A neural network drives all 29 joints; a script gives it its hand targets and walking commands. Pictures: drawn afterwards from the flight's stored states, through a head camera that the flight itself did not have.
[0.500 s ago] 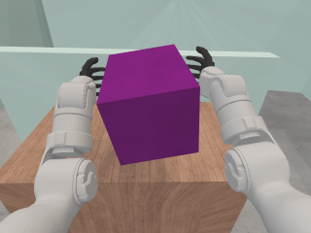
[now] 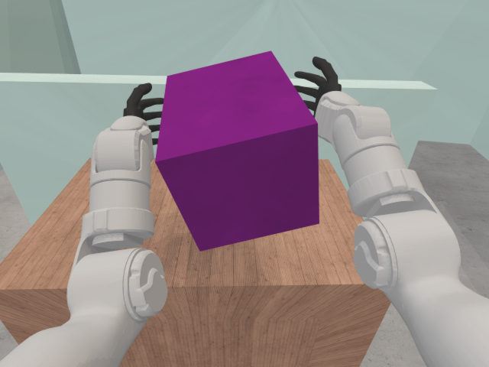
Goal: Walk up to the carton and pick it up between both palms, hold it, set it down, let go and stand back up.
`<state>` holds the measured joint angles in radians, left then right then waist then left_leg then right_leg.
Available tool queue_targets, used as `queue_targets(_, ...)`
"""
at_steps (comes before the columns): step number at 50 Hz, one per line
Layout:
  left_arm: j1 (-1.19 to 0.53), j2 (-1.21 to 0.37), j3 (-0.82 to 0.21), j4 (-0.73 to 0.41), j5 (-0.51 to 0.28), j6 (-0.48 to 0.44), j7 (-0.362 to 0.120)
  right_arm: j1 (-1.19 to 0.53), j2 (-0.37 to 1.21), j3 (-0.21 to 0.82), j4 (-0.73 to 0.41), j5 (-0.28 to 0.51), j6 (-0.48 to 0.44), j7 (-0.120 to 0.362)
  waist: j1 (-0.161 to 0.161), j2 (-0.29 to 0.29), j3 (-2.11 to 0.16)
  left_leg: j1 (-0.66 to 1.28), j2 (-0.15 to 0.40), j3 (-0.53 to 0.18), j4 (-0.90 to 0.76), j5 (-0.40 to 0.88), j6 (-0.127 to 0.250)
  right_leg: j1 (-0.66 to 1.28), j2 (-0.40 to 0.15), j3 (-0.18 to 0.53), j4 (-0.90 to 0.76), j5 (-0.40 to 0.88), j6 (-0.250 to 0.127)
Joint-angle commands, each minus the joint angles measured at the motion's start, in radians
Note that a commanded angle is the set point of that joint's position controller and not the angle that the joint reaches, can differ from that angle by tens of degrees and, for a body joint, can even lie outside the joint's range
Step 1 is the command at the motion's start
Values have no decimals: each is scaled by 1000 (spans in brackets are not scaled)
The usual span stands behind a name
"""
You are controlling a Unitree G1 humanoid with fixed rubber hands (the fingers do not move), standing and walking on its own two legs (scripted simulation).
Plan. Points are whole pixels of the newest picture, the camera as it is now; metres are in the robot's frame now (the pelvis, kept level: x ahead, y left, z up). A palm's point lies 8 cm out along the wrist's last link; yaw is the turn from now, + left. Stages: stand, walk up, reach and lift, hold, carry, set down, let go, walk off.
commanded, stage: set down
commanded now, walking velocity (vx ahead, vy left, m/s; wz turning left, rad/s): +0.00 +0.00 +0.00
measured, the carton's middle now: (237, 144) +0.41 +0.01 +0.25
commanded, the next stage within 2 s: none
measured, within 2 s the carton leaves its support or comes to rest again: neither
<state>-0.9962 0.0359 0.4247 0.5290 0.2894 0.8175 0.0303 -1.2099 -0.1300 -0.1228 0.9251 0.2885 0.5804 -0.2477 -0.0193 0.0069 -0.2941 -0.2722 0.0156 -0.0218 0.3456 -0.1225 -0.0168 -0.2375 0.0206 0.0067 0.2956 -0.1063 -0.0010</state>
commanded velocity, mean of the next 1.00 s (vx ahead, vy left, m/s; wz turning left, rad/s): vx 0.00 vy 0.00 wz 0.00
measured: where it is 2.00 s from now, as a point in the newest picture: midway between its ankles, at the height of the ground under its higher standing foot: outside the picture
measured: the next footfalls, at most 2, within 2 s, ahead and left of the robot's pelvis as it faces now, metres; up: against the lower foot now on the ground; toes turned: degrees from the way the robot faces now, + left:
none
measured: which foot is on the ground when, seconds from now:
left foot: down 0.00-1.00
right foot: down 0.00-1.00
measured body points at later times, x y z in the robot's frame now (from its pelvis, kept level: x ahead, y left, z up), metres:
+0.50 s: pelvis +0.02 +0.00 +0.00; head -0.03 +0.03 +0.45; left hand +0.43 +0.19 +0.26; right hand +0.45 -0.10 +0.29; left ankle +0.03 +0.12 -0.75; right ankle +0.03 -0.12 -0.75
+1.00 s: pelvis +0.02 +0.00 +0.00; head -0.02 +0.03 +0.45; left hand +0.43 +0.17 +0.25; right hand +0.45 -0.11 +0.25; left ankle +0.03 +0.12 -0.75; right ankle +0.03 -0.12 -0.75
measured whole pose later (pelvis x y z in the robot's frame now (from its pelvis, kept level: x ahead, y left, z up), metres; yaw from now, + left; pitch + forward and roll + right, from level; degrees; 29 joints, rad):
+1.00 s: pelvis +0.02 +0.00 +0.00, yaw +0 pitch +1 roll -1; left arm -0.99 -0.02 0.44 0.55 0.39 0.63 0.07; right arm -1.10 -0.09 -0.21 1.07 0.20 0.19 -0.11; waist -0.02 -0.06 -0.13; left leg -0.20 0.02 -0.02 0.35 -0.16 -0.02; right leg -0.16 0.02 0.00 0.29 -0.14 0.00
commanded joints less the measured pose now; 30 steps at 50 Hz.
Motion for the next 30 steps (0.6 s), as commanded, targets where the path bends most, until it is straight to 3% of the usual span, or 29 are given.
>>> queue_targets(1,-904,-408,-199,17,-108,-156,-190,-725,607,62,-72,-17,-145,170,-31,-55,-171,222,-38,29,-82,-128,21,261,38,-58,-24,-102,46)
queue_targets(3,-838,-397,-189,10,-81,-174,-191,-675,587,58,-59,-33,-190,175,-40,-56,-192,239,-37,33,-67,-72,16,302,38,-67,-14,-50,46)
queue_targets(6,-781,-389,-185,57,-51,-191,-193,-659,540,7,-46,-76,-240,185,-62,-37,-116,217,-39,30,-80,-116,22,289,36,-85,-16,-98,40)
queue_targets(8,-765,-393,-213,-12,-58,-204,-176,-649,555,30,-67,-67,-269,186,-59,-46,-146,258,-42,41,-71,-40,16,310,43,-101,-15,-48,44)
queue_targets(10,-742,-413,-234,-8,-70,-213,-172,-660,550,43,-110,-77,-296,180,-65,-57,-177,289,-46,45,-48,29,12,318,36,-99,-27,-3,47)
queue_targets(11,-743,-418,-247,-55,-72,-220,-166,-653,554,50,-128,-74,-305,178,-64,-47,-201,304,-50,44,-42,71,6,339,35,-98,-22,32,51)
queue_targets(13,-750,-424,-263,-29,-81,-230,-163,-636,542,46,-116,-80,-320,179,-79,-36,-207,322,-47,45,-39,46,4,309,32,-94,-33,-2,46)
queue_targets(14,-748,-446,-299,-111,-90,-245,-151,-627,563,63,-155,-75,-334,179,-80,-22,-281,367,-45,44,-28,138,-8,354,42,-107,-18,94,48)
queue_targets(15,-729,-450,-310,-94,-95,-242,-148,-620,540,63,-139,-70,-332,179,-83,-13,-282,380,-45,40,-15,179,-20,336,45,-107,-20,102,43)
queue_targets(18,-705,-482,-355,-153,-104,-251,-133,-617,534,116,-184,-40,-353,179,-73,32,-351,469,-47,37,35,330,-39,313,48,-101,-19,178,44)
queue_targets(19,-699,-490,-355,-137,-100,-249,-128,-618,524,127,-173,-37,-355,184,-64,46,-316,470,-41,33,34,334,-47,288,49,-105,-18,151,41)
queue_targets(21,-668,-493,-348,-116,-86,-243,-131,-578,500,102,-145,-46,-356,187,-75,52,-280,470,-43,32,32,324,-54,281,43,-103,-26,138,38)
queue_targets(23,-680,-537,-376,-162,-92,-254,-123,-570,488,99,-149,-44,-376,188,-80,76,-307,513,-29,19,50,385,-75,280,49,-108,-24,154,29)
queue_targets(25,-588,-540,-387,-159,-95,-244,-123,-546,485,114,-172,-44,-375,187,-83,58,-314,548,-33,21,61,478,-77,291,54,-113,-30,221,34)
queue_targets(28,-571,-527,-344,-121,-70,-228,-122,-585,457,137,-189,-30,-383,193,-49,49,-278,519,-29,23,62,464,-67,284,53,-107,-31,204,35)
queue_targets(30,-584,-526,-346,-138,-70,-230,-123,-579,454,140,-195,-26,-388,200,-48,55,-276,512,-33,23,61,450,-69,292,50,-105,-37,197,33)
